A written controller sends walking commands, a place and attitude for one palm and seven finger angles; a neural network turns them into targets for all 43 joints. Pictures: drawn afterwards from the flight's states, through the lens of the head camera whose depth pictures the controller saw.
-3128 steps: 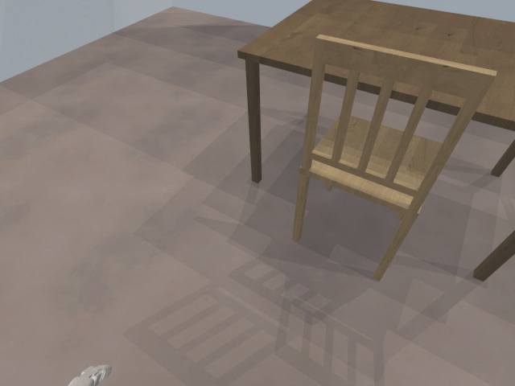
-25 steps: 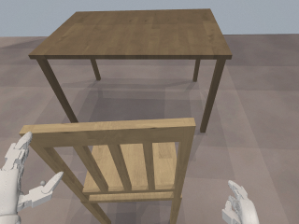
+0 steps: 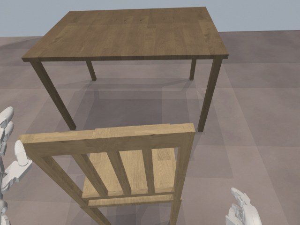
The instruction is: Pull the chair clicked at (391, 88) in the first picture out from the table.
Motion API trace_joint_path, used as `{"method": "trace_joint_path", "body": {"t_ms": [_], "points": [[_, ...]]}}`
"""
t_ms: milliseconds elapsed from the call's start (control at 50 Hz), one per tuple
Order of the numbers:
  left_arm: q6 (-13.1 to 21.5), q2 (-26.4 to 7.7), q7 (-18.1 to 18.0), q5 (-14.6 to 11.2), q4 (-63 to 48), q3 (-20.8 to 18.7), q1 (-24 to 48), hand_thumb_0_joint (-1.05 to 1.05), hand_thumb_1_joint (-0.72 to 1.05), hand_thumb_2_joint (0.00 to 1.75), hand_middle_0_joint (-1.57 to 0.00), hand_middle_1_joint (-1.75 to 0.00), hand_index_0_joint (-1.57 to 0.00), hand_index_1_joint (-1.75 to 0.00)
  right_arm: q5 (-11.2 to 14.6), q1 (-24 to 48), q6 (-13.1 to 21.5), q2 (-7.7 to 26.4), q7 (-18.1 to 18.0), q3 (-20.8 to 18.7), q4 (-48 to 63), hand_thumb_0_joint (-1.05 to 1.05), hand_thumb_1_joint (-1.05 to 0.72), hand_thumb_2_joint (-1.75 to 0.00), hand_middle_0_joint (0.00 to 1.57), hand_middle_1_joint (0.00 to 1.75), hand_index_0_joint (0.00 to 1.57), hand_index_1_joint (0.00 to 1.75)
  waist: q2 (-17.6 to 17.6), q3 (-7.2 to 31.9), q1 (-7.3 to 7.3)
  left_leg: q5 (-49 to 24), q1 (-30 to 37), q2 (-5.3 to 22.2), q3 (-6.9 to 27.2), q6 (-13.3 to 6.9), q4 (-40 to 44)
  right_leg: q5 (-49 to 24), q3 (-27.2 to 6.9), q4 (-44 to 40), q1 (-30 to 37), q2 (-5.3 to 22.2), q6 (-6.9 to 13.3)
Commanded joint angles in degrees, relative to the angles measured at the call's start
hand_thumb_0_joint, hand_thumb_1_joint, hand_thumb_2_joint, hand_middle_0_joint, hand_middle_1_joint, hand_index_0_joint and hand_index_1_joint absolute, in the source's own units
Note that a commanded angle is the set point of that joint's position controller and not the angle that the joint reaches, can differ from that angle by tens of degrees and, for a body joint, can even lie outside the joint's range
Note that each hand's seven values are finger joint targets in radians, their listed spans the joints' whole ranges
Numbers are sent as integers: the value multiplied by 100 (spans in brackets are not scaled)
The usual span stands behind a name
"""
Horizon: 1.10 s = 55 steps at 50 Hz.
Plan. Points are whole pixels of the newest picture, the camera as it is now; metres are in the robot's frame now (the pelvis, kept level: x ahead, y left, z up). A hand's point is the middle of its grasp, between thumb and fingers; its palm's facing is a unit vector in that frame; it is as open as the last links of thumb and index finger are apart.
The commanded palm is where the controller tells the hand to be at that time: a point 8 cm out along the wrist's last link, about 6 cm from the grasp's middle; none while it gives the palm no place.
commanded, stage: draw the hand back to the body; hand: left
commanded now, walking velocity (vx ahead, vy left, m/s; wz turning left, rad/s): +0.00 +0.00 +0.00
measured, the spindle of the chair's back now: (121, 174) +0.28 +0.14 -0.07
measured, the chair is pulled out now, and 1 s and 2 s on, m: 0.50 0.50 0.50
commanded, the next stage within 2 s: step back with the hand held close in 0.02 s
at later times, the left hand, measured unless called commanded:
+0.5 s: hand (31, 165) +0.18 +0.26 +0.15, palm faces +0.35 -0.77 -0.54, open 7.4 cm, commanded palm +0.12 +0.31 +0.18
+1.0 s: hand out of the picture +0.11 +0.28 +0.16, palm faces +0.48 -0.73 -0.48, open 7.4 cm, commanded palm +0.05 +0.31 +0.18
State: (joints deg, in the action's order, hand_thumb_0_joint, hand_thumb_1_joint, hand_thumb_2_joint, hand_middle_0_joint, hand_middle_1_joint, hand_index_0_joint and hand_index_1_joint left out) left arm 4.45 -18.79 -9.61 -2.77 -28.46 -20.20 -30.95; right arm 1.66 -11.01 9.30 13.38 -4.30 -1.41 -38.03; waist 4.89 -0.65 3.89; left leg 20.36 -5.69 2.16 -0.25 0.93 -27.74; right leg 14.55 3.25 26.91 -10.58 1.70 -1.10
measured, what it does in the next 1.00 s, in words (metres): shifts its weight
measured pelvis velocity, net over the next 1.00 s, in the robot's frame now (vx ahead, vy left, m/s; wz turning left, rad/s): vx -0.09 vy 0.01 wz -0.02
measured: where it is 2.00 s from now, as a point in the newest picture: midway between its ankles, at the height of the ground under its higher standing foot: outside the picture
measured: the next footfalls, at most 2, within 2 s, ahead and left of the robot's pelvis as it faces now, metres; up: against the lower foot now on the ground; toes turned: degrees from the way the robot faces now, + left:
right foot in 1.70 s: -0.09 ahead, -0.14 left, +0.00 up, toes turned -3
left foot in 1.94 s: -0.10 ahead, +0.13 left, +0.00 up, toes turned +1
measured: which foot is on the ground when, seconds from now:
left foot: down 0.00-1.00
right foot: down 0.00-1.00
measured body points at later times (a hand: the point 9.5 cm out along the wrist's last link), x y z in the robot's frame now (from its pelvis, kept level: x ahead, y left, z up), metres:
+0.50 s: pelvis -0.03 +0.01 +0.00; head +0.00 -0.02 +0.45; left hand +0.16 +0.30 +0.18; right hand +0.15 -0.23 -0.10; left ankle -0.06 +0.13 -0.74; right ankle +0.00 -0.13 -0.74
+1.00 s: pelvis -0.09 +0.01 -0.01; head -0.08 +0.00 +0.44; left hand +0.08 +0.31 +0.19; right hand +0.07 -0.23 -0.09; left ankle -0.06 +0.13 -0.74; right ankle +0.00 -0.13 -0.74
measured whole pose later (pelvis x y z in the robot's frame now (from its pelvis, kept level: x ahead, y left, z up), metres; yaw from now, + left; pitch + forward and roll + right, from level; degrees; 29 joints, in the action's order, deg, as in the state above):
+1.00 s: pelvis -0.09 +0.01 -0.01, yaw -1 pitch +1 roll -1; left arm 9.7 -22.1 -11.4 -1.6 -27.9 -24.9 -31.2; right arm 1.4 -12.7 5.5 12.8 -5.3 -0.4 -32.9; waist 1.9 -0.2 0.6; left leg 16.3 -20.8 1.5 -1.6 -0.4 -36.3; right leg 6.5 1.4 30.0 -23.7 2.3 -1.5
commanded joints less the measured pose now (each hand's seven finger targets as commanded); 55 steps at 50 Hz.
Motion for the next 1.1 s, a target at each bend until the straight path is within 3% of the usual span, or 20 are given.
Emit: {"method": "trace_joint_path", "body": {"t_ms": [0,20,100,120,140,180,240,300,320,400,420,540,620,700,780,820,860,940,1020,1080], "points": [[281,-908,-105,-19,-726,-657,305,0,90,90,-20,-30,-20,-30,6,800,254,510,-44,-174,935,0,-90,-90,20,30,20,30,-245,379,-43,-2114,-343,173,-112,-97,350,-1616,0,-205,469,137,210],[266,-907,-96,-16,-693,-646,379,0,90,90,-20,-30,-20,-30,20,844,242,519,-46,-168,928,0,-90,-90,20,30,20,30,-219,264,-53,-1988,-403,160,-108,-96,367,-1523,-19,-251,434,122,225],[328,-1007,-98,-14,-835,-662,487,0,90,90,-20,-30,-20,-30,-11,853,251,534,-54,-167,999,0,-90,-90,20,30,20,30,-254,479,1,-1848,-341,147,-72,-122,427,-1346,-4,-211,497,141,209],[324,-998,-88,1,-951,-526,952,0,90,90,-20,-30,-20,-30,-15,893,271,577,-53,-128,965,0,-90,-90,20,30,20,30,-97,432,-63,-1783,-359,125,-60,-105,452,-1296,-36,-233,484,138,225],[634,-2114,-78,-105,-1449,-1499,1935,0,90,90,-20,-30,-20,-30,28,650,164,662,-67,-173,1080,0,-90,-90,20,30,20,30,-223,83,-255,-1216,-412,330,-93,-227,345,-1719,-728,-551,-19,430,220],[640,-1410,-12,-61,-883,-1040,1139,0,90,90,-20,-30,-20,-30,-23,742,75,535,-85,-111,1060,0,-90,-90,20,30,20,30,-297,208,-292,-1165,-267,316,-39,-243,352,-1884,-735,-523,-9,523,242],[584,-1019,14,-63,-704,-798,441,0,90,90,-20,-30,-20,-30,-34,724,-66,567,-44,-99,1160,0,-90,-90,20,30,20,30,95,602,-292,-2108,-161,481,0,-226,403,-2232,-511,-234,238,474,180],[528,-1040,0,-23,-746,-854,-30,0,90,90,-20,-30,-20,-30,-51,751,-263,608,0,-172,1280,0,-90,-90,20,30,20,30,25,835,-295,-2946,-203,647,77,-205,334,-2453,-404,-36,271,446,148],[523,-1095,-14,-18,-757,-919,-161,0,90,90,-20,-30,-20,-30,-42,778,-303,597,-2,-198,1284,0,-90,-90,20,30,20,30,113,896,-305,-3059,-233,652,90,-207,349,-2453,-400,-6,318,457,155],[574,-1354,-51,-33,-1060,-1216,-316,0,90,90,-20,-30,-20,-30,-10,800,-452,535,-21,-227,1442,0,-90,-90,20,30,20,30,-292,1004,-302,-3176,-419,715,140,-189,240,-2472,-388,150,268,466,172],[598,-1518,-89,-33,-1163,-1350,-300,0,90,90,-20,-30,-20,-30,-1,834,-458,519,-51,-248,1425,0,-90,-90,20,30,20,30,-172,1038,-308,-3135,-467,720,153,-199,260,-2484,-378,180,309,496,177],[673,-1317,-141,-86,-1168,-1220,-382,0,90,90,-20,-30,-20,-30,9,695,-387,484,-109,-215,1406,0,-90,-90,20,30,20,30,-86,981,-341,-2272,-859,652,169,-185,135,-2189,-491,211,155,557,224],[656,-1328,-196,-57,-995,-1171,-291,0,90,90,-20,-30,-20,-30,8,628,-351,519,-147,-240,1318,0,-90,-90,20,30,20,30,-386,823,-382,-1082,-1159,491,178,-184,-15,-1833,-766,-41,-108,665,282],[684,-1351,-228,9,-998,-1110,-11,0,90,90,-20,-30,-20,-30,-29,560,-316,557,-144,-194,1326,0,-90,-90,20,30,20,30,-691,562,-380,154,-1397,330,192,-229,-48,-357,-1030,-468,-670,698,286],[761,-1411,-272,62,-1171,-1112,210,0,90,90,-20,-30,-20,-30,-28,572,-230,581,-185,-129,1386,0,-90,-90,20,30,20,30,-301,413,-352,860,-1834,470,365,-332,395,559,-801,-379,-677,482,142],[801,-1517,-303,97,-1254,-1185,259,0,90,90,-20,-30,-20,-30,-23,570,-175,615,-211,-124,1392,0,-90,-90,20,30,20,30,130,308,-360,1187,-2224,615,522,-394,687,633,-682,-174,-446,355,98],[829,-1397,-308,115,-1157,-1153,244,0,90,90,-20,-30,-20,-30,-23,494,-114,622,-194,-130,1428,0,-90,-90,20,30,20,30,245,314,-340,1440,-2650,697,559,-440,763,583,-573,127,-154,267,62],[854,-1369,-281,89,-1034,-1140,147,0,90,90,-20,-30,-20,-30,-47,407,-63,596,-146,-146,1396,0,-90,-90,20,30,20,30,-275,321,-355,997,-2364,427,362,-331,209,252,-869,-255,-485,486,190],[934,-1461,-290,148,-1105,-1214,262,0,90,90,-20,-30,-20,-30,-94,391,-52,666,-128,-163,1387,0,-90,-90,20,30,20,30,-202,89,-371,1681,-2693,440,468,-356,203,1166,-1021,-415,-748,494,270],[1038,-1416,-286,146,-1359,-1228,225,0,90,90,-20,-30,-20,-30,-105,361,11,655,-93,-131,1388,0,-90,-90,20,30,20,30,-167,418,-363,1207,-2525,511,587,-394,270,418,-843,-58,-569,431,249]]}}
